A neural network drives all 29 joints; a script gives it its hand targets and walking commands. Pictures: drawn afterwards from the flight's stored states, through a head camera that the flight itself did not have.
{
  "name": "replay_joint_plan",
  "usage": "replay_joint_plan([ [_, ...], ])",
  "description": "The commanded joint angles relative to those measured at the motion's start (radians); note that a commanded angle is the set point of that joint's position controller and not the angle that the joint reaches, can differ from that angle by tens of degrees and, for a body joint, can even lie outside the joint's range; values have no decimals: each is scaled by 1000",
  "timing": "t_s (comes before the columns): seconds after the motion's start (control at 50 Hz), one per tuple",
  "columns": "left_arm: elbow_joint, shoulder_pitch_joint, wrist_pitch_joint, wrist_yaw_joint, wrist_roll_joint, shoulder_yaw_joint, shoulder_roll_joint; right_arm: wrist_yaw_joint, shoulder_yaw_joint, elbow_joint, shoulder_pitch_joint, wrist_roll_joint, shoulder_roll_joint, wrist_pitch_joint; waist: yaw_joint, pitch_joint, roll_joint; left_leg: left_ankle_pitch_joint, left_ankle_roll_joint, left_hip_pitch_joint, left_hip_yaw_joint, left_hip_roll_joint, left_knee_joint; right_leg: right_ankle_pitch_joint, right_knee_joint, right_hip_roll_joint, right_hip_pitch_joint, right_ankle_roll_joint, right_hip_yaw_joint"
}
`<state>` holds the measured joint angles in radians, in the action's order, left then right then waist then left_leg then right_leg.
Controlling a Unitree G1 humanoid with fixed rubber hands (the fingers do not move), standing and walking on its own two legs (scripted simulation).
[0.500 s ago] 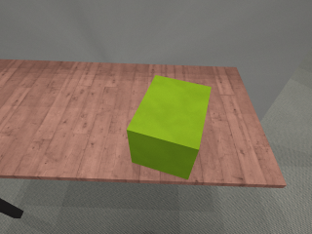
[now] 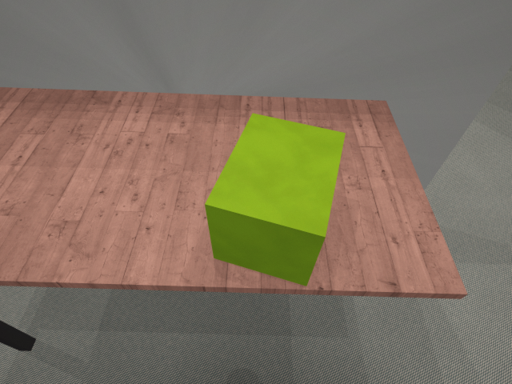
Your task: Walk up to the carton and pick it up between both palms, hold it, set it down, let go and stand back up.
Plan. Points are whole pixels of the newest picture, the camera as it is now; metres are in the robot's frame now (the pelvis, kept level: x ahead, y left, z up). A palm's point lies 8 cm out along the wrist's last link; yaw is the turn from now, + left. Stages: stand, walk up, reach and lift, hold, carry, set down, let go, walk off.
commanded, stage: reach and lift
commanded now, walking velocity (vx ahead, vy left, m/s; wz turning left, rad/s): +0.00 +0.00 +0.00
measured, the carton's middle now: (278, 196) +0.42 -0.01 +0.02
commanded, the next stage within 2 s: none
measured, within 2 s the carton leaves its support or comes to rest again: neither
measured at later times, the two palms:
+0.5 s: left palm out of the picture +0.12 +0.21 -0.09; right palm out of the picture +0.10 -0.24 -0.08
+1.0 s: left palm (95, 366) +0.14 +0.25 -0.04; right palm out of the picture +0.11 -0.18 -0.04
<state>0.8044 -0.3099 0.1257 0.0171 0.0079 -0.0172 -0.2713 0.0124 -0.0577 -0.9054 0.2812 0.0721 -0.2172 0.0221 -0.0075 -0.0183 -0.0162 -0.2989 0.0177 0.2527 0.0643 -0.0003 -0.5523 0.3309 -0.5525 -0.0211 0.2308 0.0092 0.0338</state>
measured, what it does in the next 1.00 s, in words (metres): stands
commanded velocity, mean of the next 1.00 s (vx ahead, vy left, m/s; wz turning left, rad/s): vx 0.00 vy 0.00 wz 0.00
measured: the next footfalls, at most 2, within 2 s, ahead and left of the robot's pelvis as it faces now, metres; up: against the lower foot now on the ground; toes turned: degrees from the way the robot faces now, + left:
none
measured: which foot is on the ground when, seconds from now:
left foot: down 0.00-1.00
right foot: down 0.00-1.00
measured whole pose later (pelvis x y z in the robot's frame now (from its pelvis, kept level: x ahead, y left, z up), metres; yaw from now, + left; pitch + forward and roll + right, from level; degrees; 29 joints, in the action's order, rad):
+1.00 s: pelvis -0.02 +0.01 +0.01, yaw -3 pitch -5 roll +0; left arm 0.31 -0.28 0.20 -0.04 0.12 -0.01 -0.29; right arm -0.11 -0.05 -0.26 0.38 0.02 -0.01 -0.06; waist -0.03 -0.10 0.00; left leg -0.21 0.05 0.09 0.12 0.00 -0.39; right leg 0.20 -0.37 -0.02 0.08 -0.03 -0.01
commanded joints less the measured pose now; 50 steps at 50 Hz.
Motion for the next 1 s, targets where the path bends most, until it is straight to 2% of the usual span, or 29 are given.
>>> replay_joint_plan([
  [0.0, -378, 481, 325, 21, 17, 33, -147, 47, -102, 98, -387, 4, -191, 8, 46, 28, 27, -111, -32, 246, -11, 89, -50, 24, -133, -50, 114, 35, 17],
  [0.02, -403, 423, 386, 11, 12, 45, -123, 51, -89, 94, -316, -34, -199, -10, 51, 117, 38, -22, -41, 172, -17, 92, -68, -51, -120, -49, 104, 34, -4],
  [0.04, -457, 377, 425, -3, -9, 41, -116, 45, -83, 103, -268, -45, -233, -20, 69, 198, 44, 150, -71, 19, -34, 104, -93, -162, -134, -10, 112, 30, 33],
  [0.06, -491, 269, 445, -13, 3, 68, -94, 36, -71, 113, -208, -75, -256, -37, 50, 295, 63, 423, -83, -148, -39, 100, -124, -278, -106, 7, 117, 31, 8],
  [0.08, -538, 215, 456, -19, 3, 65, -105, 31, -45, 138, -180, -94, -259, -37, 71, 329, 72, 555, -112, -293, -55, 102, -119, -349, -79, 27, 123, 28, 22],
  [0.1, -581, 158, 451, -21, -6, 82, -92, 38, -47, 155, -158, -99, -264, -29, 64, 348, 112, 610, -135, -359, -66, 106, -93, -324, -37, 47, 120, 27, 44],
  [0.14, -554, 94, 443, -19, -9, 110, -112, 45, -25, 192, -198, -99, -249, -34, 29, 234, 95, 574, -124, -348, -39, 63, -36, -328, 30, 53, 95, 28, 39],
  [0.16, -534, 79, 435, -20, -36, 128, -102, 40, -2, 210, -206, -96, -221, -44, 0, 203, 20, 494, -100, -319, -6, 32, -8, -379, 68, 48, 54, 25, 42],
  [0.18, -529, 63, 428, -22, -43, 144, -80, 34, 6, 196, -180, -94, -185, -60, -15, 157, 12, 413, -83, -281, 10, 17, 27, -400, 100, 37, -12, 18, 37],
  [0.22, -539, 92, 420, -32, -54, 146, -60, 19, 10, 267, -193, -94, -138, -70, -50, 50, -21, 293, -60, -218, 44, 3, 71, -323, 142, 30, -44, -3, 35],
  [0.24, -520, 128, 414, -34, -65, 137, -53, 17, 21, 288, -194, -87, -128, -80, -26, 28, -35, 227, -44, -219, 40, -4, 98, -278, 162, 8, -36, -14, 24],
  [0.3, -499, 205, 400, -54, -67, 140, -71, -12, 20, 396, -205, -65, -60, -97, -26, -54, -86, 107, -13, -201, 57, 2, 127, -171, 183, -8, -8, -35, -10],
  [0.34, -532, 290, 374, -59, -45, 135, -101, -33, 2, 459, -208, -45, -24, -103, -15, -42, -81, 48, -9, -189, 73, 2, 151, -118, 187, -32, 26, -38, -36],
  [0.36, -563, 330, 355, -57, -47, 125, -101, -41, -9, 480, -213, -29, -5, -98, -24, -53, -37, 27, -2, -164, 56, 18, 148, -88, 177, -27, 8, -19, -44],
  [0.42, -598, 328, 308, -51, -11, 130, -118, -56, -2, 558, -164, -44, 22, -95, 1, 5, -23, 31, -2, -143, 54, 18, 150, -99, 186, -32, -38, -31, -50],
  [0.48, -644, 310, 250, -52, 24, 131, -182, -96, 24, 630, -109, -70, 59, -72, 4, 100, 42, 101, -19, -178, 74, -6, 125, -224, 178, -28, -36, -48, -62],
  [0.52, -672, 270, 233, -58, 31, 111, -190, -116, 25, 629, -59, -70, 58, -82, 21, 90, 30, 93, -23, -179, 61, 5, 149, -220, 186, -22, -66, -54, -45],
  [0.6, -682, 209, 203, -68, 78, 95, -169, -140, 49, 708, -16, -76, 94, -61, 21, 73, 49, 138, -24, -222, 34, -4, 171, -242, 222, -33, -53, -48, -43],
  [0.62, -642, 168, 206, -68, 66, 97, -157, -137, 36, 671, -22, -63, 88, -66, 18, 85, 42, 168, -19, -228, 35, 8, 174, -211, 229, -19, -62, -37, -34],
  [0.7, -629, 141, 182, -73, 78, 88, -139, -138, 41, 744, 3, -60, 115, -65, 4, 27, 43, 155, -30, -192, 29, 19, 225, -174, 247, 6, -95, -28, -16],
  [0.72, -625, 130, 173, -77, 65, 93, -152, -144, 20, 751, 18, -41, 138, -76, -3, -43, 19, 111, -27, -185, 33, 20, 243, -152, 268, 12, -92, -26, -14],
  [0.78, -645, 150, 148, -72, 71, 72, -144, -134, 8, 783, 16, -40, 135, -78, 16, -67, 73, -1, -15, -103, 16, 47, 303, -123, 239, 31, -161, -22, 2],
  [0.82, -638, 145, 122, -61, 75, 75, -132, -119, -20, 766, 13, -43, 121, -83, -2, -80, 115, -67, 4, 18, 16, 75, 362, -137, 195, 47, -242, -24, 5],
  [0.84, -626, 140, 109, -58, 77, 66, -128, -116, -27, 791, 8, -36, 134, -79, -20, -99, 99, -66, 20, 66, 26, 81, 368, -155, 182, 60, -293, -26, -6],
  [0.86, -612, 171, 89, -53, 97, 62, -125, -114, -1, 792, -7, -42, 144, -74, -10, -36, 128, -67, 23, 92, 19, 81, 365, -170, 160, 50, -333, -26, -8],
  [0.9, -647, 116, 44, -51, 101, 72, -150, -117, -9, 811, 43, -38, 154, -45, -16, 0, 91, 41, 14, 52, 20, 77, 356, -239, 168, 57, -365, -25, -8],
  [0.92, -687, 118, 17, -53, 104, 85, -147, -120, -23, 835, 30, -42, 151, -28, -41, 34, 67, 94, -1, 20, 28, 72, 323, -241, 186, 44, -335, -14, -20],
  [0.96, -742, 132, -25, -54, 133, 45, -177, -131, -4, 857, 40, -48, 173, -6, -18, 53, 37, 137, -7, -51, 17, 60, 286, -217, 209, 45, -266, -12, -29],
  [0.98, -723, 116, -28, -52, 161, 26, -140, -131, 13, 857, 31, -50, 184, 0, -29, 12, 45, 156, -30, -63, 4, 46, 267, -199, 228, 30, -226, 9, -33],
])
